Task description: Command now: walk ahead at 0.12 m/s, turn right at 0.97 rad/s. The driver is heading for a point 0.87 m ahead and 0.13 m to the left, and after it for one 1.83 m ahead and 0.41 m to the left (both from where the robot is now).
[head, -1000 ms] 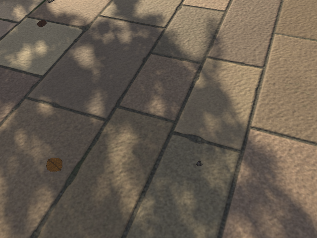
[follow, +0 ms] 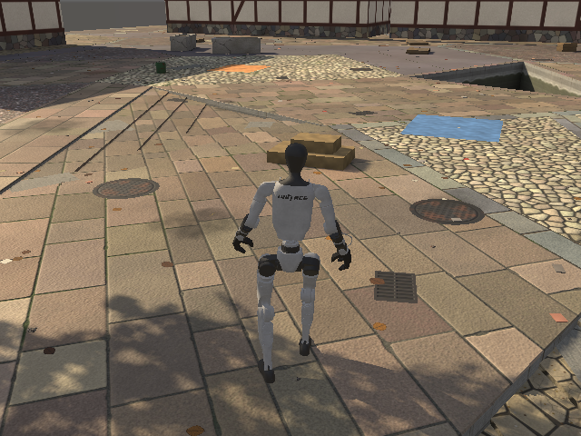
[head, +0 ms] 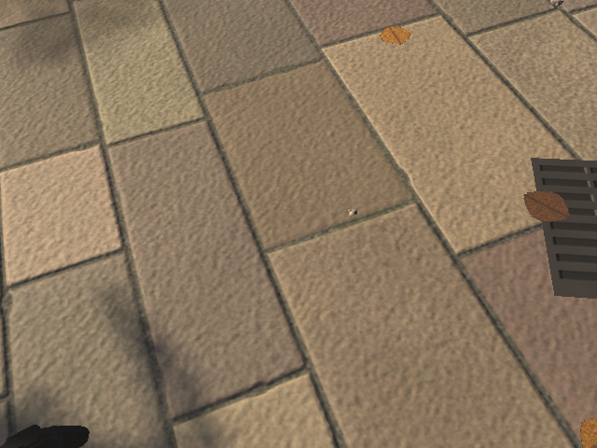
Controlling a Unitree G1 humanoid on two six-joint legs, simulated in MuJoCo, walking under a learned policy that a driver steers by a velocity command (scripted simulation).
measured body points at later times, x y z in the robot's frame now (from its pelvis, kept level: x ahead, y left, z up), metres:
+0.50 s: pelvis +0.10 +0.05 +0.00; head +0.13 +0.07 +0.45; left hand +0.32 +0.30 -0.08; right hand +0.19 -0.24 -0.10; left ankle +0.13 +0.16 -0.72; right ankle +0.11 -0.08 -0.67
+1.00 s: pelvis +0.12 +0.03 +0.02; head +0.16 +0.03 +0.47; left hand +0.15 +0.35 -0.06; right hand +0.39 -0.17 -0.08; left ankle +0.05 +0.17 -0.64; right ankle +0.16 -0.07 -0.72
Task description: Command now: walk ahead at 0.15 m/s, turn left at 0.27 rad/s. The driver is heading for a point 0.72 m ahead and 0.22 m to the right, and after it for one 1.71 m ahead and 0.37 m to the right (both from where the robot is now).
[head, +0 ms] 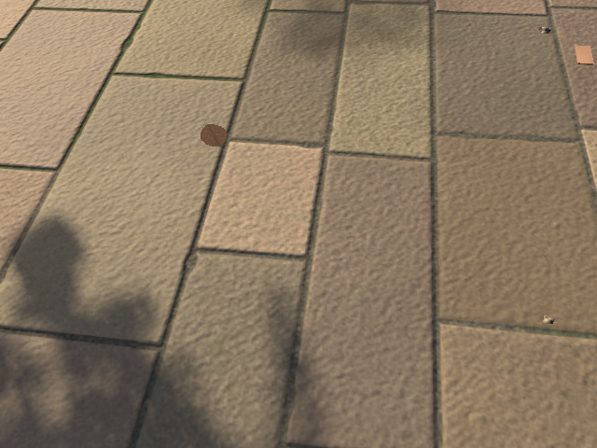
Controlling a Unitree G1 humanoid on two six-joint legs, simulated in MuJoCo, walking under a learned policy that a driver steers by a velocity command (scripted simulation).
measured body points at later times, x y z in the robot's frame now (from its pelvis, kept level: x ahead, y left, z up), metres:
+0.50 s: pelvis +0.17 +0.01 -0.03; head +0.20 +0.00 +0.42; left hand +0.44 +0.19 -0.11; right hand +0.06 -0.25 -0.15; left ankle +0.00 +0.16 -0.74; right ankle +0.30 -0.14 -0.68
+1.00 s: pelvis +0.55 -0.21 -0.02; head +0.59 -0.24 +0.42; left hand +0.71 +0.03 -0.14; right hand +0.62 -0.52 -0.10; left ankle +0.83 -0.27 -0.70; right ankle +0.36 -0.12 -0.74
